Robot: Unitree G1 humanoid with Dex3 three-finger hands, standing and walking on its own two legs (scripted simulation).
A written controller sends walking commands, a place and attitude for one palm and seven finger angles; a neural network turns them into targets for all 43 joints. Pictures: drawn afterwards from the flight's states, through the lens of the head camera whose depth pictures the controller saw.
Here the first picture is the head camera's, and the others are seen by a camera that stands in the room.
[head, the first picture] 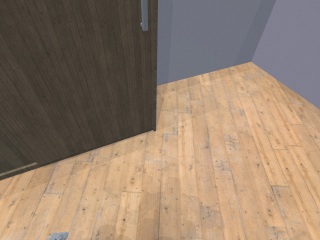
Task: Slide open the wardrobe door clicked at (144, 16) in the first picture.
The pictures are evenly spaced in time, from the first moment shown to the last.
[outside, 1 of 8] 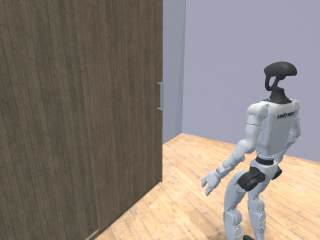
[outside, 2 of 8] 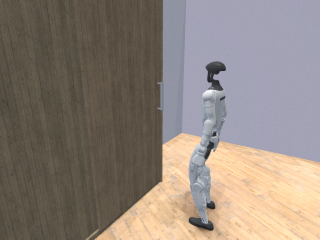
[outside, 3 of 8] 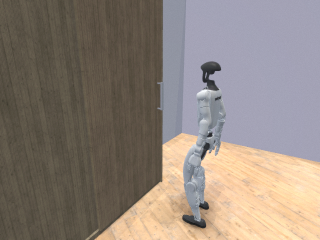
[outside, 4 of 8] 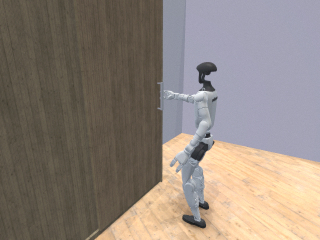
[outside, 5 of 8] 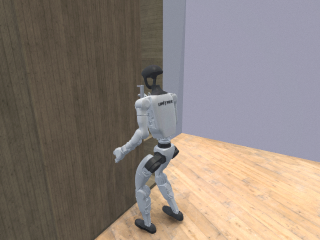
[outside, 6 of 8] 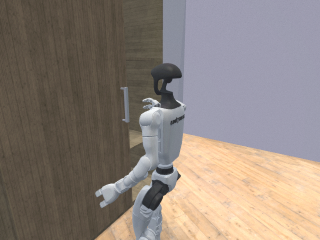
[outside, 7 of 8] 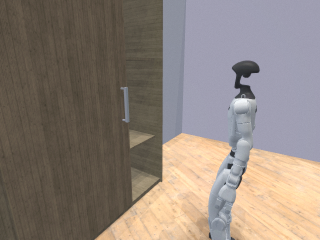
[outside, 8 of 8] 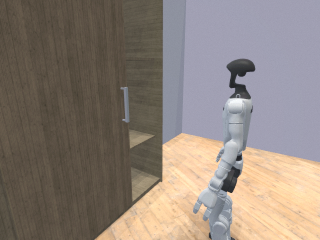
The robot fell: no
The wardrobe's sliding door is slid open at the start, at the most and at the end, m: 0.00 0.48 0.48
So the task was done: yes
